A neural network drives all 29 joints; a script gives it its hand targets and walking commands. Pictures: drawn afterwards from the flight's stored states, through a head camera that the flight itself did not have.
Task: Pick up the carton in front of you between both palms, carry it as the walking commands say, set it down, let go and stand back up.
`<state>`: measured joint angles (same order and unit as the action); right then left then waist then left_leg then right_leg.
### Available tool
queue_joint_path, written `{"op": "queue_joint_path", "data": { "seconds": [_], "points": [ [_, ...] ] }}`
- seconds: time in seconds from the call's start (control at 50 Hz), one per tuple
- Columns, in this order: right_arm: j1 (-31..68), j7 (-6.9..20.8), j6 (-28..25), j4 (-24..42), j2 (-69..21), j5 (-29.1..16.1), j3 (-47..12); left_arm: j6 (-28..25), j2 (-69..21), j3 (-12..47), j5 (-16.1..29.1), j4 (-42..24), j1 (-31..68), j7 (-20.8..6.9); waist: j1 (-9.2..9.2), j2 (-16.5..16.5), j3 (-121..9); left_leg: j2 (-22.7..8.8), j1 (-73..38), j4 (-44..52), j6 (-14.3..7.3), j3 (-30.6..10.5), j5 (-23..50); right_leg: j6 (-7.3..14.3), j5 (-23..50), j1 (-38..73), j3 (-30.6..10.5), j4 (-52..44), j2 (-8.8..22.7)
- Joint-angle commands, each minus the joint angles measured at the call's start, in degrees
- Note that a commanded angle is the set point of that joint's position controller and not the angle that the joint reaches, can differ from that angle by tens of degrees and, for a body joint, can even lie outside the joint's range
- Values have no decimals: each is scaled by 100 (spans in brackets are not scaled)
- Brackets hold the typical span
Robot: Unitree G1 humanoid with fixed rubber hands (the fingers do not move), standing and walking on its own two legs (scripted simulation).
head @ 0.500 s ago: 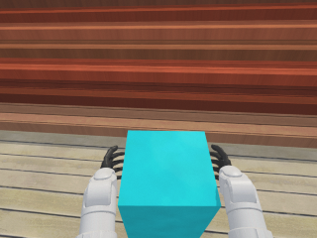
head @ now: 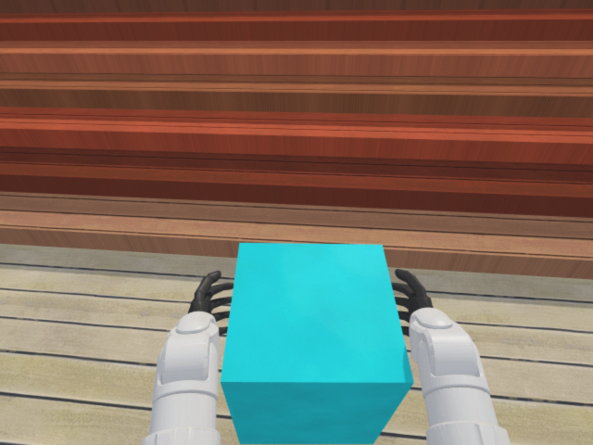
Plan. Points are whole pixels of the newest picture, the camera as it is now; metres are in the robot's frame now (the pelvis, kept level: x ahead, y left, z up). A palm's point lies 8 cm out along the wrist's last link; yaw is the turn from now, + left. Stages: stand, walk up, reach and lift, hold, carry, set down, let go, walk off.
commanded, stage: hold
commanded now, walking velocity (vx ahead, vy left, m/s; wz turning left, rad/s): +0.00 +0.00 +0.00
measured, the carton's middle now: (308, 347) +0.29 +0.00 -0.03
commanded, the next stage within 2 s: carry in 0.22 s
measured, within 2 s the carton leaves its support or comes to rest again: neither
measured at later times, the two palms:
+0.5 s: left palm (189, 290) +0.32 +0.17 +0.07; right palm (401, 284) +0.32 -0.13 +0.07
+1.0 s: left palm (189, 195) +0.54 +0.21 +0.08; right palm (350, 187) +0.55 -0.09 +0.08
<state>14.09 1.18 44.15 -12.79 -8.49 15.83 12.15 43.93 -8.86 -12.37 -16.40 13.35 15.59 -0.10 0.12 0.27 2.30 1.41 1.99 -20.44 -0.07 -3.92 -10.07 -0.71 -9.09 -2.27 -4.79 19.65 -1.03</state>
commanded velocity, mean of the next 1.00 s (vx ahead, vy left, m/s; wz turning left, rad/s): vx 0.41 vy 0.00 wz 0.00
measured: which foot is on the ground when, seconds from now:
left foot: down 0.00-0.62, up 0.64-0.96, down 0.98-1.00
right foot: down 0.00-0.42, up 0.44-0.60, down 0.62-1.00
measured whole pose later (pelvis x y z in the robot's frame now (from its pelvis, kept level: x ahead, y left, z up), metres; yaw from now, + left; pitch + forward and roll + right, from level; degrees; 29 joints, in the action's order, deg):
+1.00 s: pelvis +0.30 +0.05 -0.02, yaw +0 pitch +4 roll +0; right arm 2.2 -6.9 70.7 29.7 -7.3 2.4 3.2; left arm 71.1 -7.2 -4.2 -2.6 -30.2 3.5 8.0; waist 1.4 -1.3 -5.7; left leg -3.4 27.6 -28.6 -2.3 14.3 -5.7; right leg -3.4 -27.3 -0.6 9.0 27.1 6.6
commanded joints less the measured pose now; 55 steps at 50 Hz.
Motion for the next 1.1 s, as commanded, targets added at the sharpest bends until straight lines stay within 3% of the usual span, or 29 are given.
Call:
{"op": "queue_joint_path", "data": {
  "seconds": [0.0,0.04,0.06,0.12,0.14,0.18,0.2,0.24,0.28,0.32,0.38,0.42,0.44,0.5,0.56,0.6,0.62,0.64,0.66,0.72,0.78,0.88,0.96,0.98,1.0,1.02,1.04,1.06,1.08],
  "points": [
    [2674,1314,-220,153,-5246,-1359,-2890,-157,-5288,2847,1481,-246,2663,-1277,-47,185,-1370,298,-364,426,35,-22,487,79,528,-67,4,-199,-386],
    [2565,1297,-201,67,-5230,-1438,-2839,-160,-5119,2934,1416,-579,2565,-1277,163,-117,-1278,286,77,323,35,-78,737,70,670,421,-11,-244,-367],
    [2516,1301,-173,-32,-4858,-1145,-2582,-71,-5150,2633,1400,-6,2573,-1244,-168,-33,-1018,239,-43,430,62,-69,398,114,238,181,58,-160,-447],
    [2612,1275,-218,416,-5173,-1499,-3105,-140,-5215,2796,1405,-483,2332,-1310,170,297,-1336,450,-45,364,102,-42,879,59,772,307,-58,-366,-329],
    [2697,1221,-212,260,-5023,-1296,-2720,-147,-5171,2824,1372,-135,2572,-1325,-183,34,-1371,386,-187,428,50,-14,769,22,740,268,17,-267,-433],
    [2613,1246,-309,707,-5217,-1629,-3192,-208,-5184,3082,1546,-505,2571,-1302,14,52,-1419,426,-62,257,72,-10,1053,45,962,431,-26,-307,-385],
    [2940,1204,-181,866,-5141,-1588,-3398,-169,-5318,3363,1818,-856,2546,-1299,17,42,-1591,-637,314,-112,23,144,-258,21,-404,-453,90,45,713],
    [2694,1222,-64,494,-5034,-1677,-3169,35,-5054,3098,1638,-372,2320,-1289,25,-313,-1272,-521,1291,4,-31,-235,-2560,268,-3129,-934,-405,-260,686],
    [2876,1168,-73,879,-5214,-1690,-3518,50,-5116,3113,1641,-745,2534,-1201,2,-648,-958,-293,1691,-647,32,177,-1930,334,-3011,-1103,-413,-348,737],
    [2668,1110,87,1346,-5064,-1932,-3784,168,-5409,3734,1979,-1227,2422,-1114,32,-280,-1438,-39,1864,-1220,119,684,-1265,636,-2636,-872,-1194,-636,1273],
    [2802,956,483,1681,-5344,-2369,-4198,550,-5092,4065,2168,-2252,2695,-941,-46,-431,-1872,-215,723,-157,3,393,-1562,447,-2988,-1769,-144,88,648],
    [2632,759,792,2226,-4976,-2359,-4261,955,-5180,4344,2415,-2214,2392,-880,-171,1020,-1683,-1700,-73,1208,-651,-1924,-3533,34,-2211,-3129,862,2022,124],
    [2623,676,960,2244,-5069,-2465,-4467,1055,-5104,4499,2580,-2597,2659,-815,-201,1437,-1335,-2091,-312,1075,-974,-2323,-2413,87,-1894,-3612,931,1920,252],
    [1929,384,1450,2756,-4536,-2489,-4377,1534,-4660,4515,2743,-3021,2166,-537,-196,1106,-1847,-1892,-710,699,-989,-1455,-35,38,-1518,-3433,1077,1547,248],
    [1816,204,1803,3599,-4558,-2763,-4690,1843,-4618,4513,2804,-3438,1563,-339,-125,627,-2106,-1213,427,287,-669,-192,-267,-80,-787,-1454,1800,363,-170],
    [1421,166,2032,3806,-4385,-2858,-4726,2079,-4699,4574,2962,-3576,1178,-254,-17,512,-2152,-1013,2120,-718,-334,424,-1242,122,-683,597,1008,-178,590],
    [1465,185,2146,4036,-4511,-2942,-4708,2162,-4503,4462,2767,-3862,945,-209,143,-962,-2113,-624,3366,-2245,-81,960,-1595,502,-1817,1404,-852,-731,1707],
    [1442,165,2288,4072,-4530,-3038,-4839,2202,-4299,4365,2733,-3800,853,-116,105,-1816,-1900,-292,4951,-3356,32,1263,-2197,1312,-1292,1997,-2313,-787,2827],
    [1421,171,2387,4138,-4520,-3110,-4891,2304,-4607,4285,2827,-3927,872,-84,67,-1049,-1963,-720,4866,-3949,-42,502,-1864,1327,-799,1632,-2296,-768,2836],
    [1496,175,2554,4174,-4573,-3275,-4674,2463,-4432,4320,2811,-4339,970,-94,75,-269,-1502,-1012,4644,-3793,-27,619,-977,1016,-1146,567,-1264,-1193,2287],
    [1454,45,2443,4524,-4710,-3282,-4760,2465,-4660,4620,3175,-4578,1186,-101,26,-464,-1553,-890,4041,-2796,135,953,-134,742,354,406,382,-1115,1669],
    [833,-149,2567,4539,-4138,-2861,-4490,2565,-4126,4746,3293,-4873,1062,-102,97,-937,-1309,-550,2700,-1168,72,1600,323,635,954,84,898,-1015,1607],
    [1012,-131,2672,4572,-4309,-3003,-4520,2730,-4141,4644,3323,-4799,1026,-93,-76,-658,-2121,-160,154,-611,-205,2084,119,224,2055,-563,1977,1437,1114],
    [842,-88,2753,4332,-4156,-2972,-4410,2748,-3925,4643,3199,-4889,1095,-83,-191,159,-2472,-1254,-1040,-149,-300,575,-944,59,1027,-1420,1706,2983,1064],
    [837,-72,2658,4513,-4100,-2928,-4354,2841,-4125,4735,3443,-5080,1341,-121,-159,2137,-2700,-2665,-1859,800,-710,-2275,-1768,-195,-1387,-3060,1610,4264,175],
    [882,-15,2732,4204,-4268,-3010,-4339,2844,-4001,4662,3287,-4820,1282,-153,-168,1542,-2298,-2947,-1705,971,-919,-2639,-1069,-69,-1803,-3751,803,5057,457],
    [964,33,2692,4467,-4468,-3077,-4547,2827,-4443,4722,3314,-4496,1197,-193,-153,1220,-2343,-2609,-1235,880,-922,-1797,-672,113,-1546,-3757,548,5175,752],
    [1272,99,2692,4370,-4851,-3188,-4662,2753,-4643,4631,3307,-4588,1240,-279,-140,306,-2294,-2439,-769,891,-772,-1454,-695,203,-1151,-3356,496,4954,977],
    [1311,167,2629,4472,-5090,-3089,-4709,2665,-4838,4707,3333,-4788,1463,-350,-136,243,-2238,-2293,-615,928,-644,-891,-325,248,-704,-3459,544,4742,1003]
  ]
}}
